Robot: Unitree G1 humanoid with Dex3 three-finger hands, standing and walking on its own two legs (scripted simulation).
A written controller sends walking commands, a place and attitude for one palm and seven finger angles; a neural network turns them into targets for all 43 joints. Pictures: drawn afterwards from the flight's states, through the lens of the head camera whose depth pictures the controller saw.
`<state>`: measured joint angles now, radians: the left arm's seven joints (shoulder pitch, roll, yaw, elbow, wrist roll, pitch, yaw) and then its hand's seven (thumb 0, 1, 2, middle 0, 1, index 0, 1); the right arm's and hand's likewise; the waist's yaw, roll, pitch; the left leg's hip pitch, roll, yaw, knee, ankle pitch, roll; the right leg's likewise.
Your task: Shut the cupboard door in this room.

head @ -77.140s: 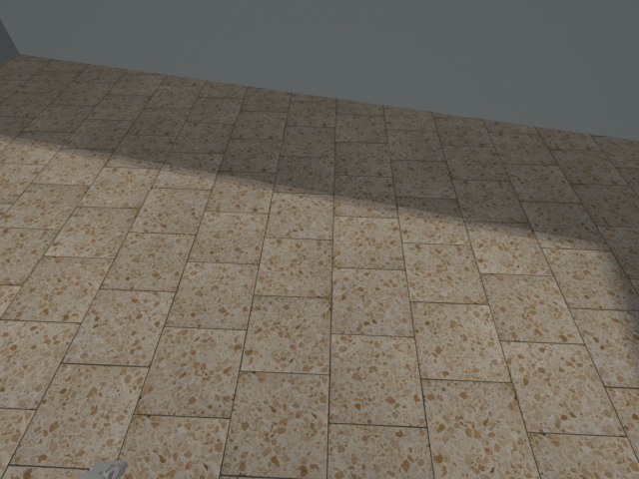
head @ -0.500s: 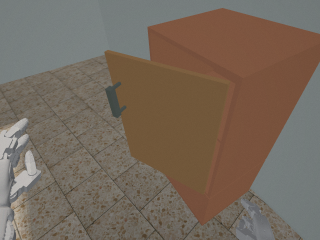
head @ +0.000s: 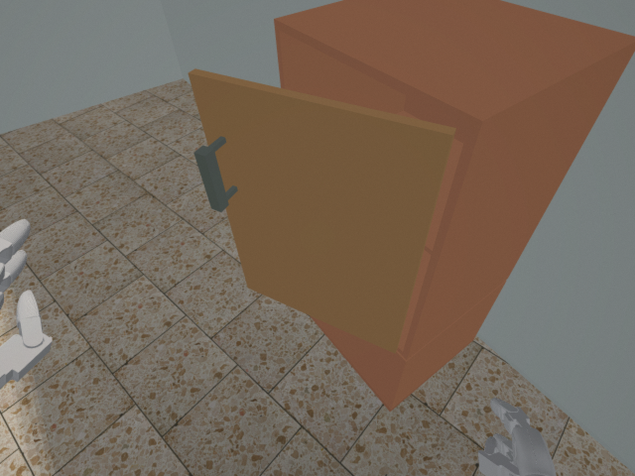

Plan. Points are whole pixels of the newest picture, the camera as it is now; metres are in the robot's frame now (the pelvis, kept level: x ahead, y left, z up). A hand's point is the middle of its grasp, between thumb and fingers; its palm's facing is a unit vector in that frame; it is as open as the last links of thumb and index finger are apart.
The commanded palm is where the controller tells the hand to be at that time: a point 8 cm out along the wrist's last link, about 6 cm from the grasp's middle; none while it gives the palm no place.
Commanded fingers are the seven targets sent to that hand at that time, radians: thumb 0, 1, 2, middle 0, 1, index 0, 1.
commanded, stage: step back with the hand held close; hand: left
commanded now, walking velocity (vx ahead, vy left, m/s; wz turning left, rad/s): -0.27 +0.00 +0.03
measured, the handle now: (219, 174) +0.60 +0.22 +0.04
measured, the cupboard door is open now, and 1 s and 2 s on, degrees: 26 26 26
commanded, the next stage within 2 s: stop stepping back and stand still in 0.80 s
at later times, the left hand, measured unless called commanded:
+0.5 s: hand out of the picture +0.09 +0.27 +0.17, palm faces +0.49 -0.77 -0.40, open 7.4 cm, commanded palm +0.03 +0.31 +0.18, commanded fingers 0.00 0.90 0.90 -0.20 -0.30 -0.20 -0.30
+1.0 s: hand out of the picture -0.03 +0.32 +0.17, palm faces +0.50 -0.78 -0.37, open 7.4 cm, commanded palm -0.11 +0.35 +0.18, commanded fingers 0.00 0.90 0.90 -0.20 -0.30 -0.20 -0.30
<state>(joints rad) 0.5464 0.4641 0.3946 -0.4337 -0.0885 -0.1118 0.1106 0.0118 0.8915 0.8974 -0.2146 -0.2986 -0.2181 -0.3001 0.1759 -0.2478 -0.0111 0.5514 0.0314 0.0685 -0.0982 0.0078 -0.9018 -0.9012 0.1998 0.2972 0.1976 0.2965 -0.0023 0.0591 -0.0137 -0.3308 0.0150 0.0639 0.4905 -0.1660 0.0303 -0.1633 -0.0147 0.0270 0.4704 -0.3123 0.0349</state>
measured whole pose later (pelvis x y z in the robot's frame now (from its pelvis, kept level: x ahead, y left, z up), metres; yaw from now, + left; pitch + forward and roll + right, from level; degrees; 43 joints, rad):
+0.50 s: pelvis -0.10 +0.01 -0.01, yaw +3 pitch -2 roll -3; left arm 0.50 0.41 0.39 -0.49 -0.05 -0.23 0.17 0.01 0.89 0.90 -0.21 -0.30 -0.22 -0.30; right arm 0.22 -0.23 0.01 0.64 -0.01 -0.05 -0.10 0.01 -0.90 -0.90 0.20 0.30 0.20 0.30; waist 0.01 0.04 0.01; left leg -0.49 0.02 0.02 0.61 -0.26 0.02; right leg -0.31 0.01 0.00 0.57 -0.24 0.03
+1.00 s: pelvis -0.23 +0.04 -0.01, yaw +2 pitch -2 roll -4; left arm 0.44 0.42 0.46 -0.52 -0.06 -0.21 0.16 0.01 0.89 0.90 -0.21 -0.30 -0.21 -0.30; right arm 0.16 -0.16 0.00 0.64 -0.01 -0.11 -0.06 0.01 -0.90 -0.90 0.20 0.30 0.20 0.30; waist 0.01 -0.01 0.05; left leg -0.46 0.06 0.04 0.58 -0.11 0.05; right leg -0.41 0.08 0.03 0.95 -0.46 0.02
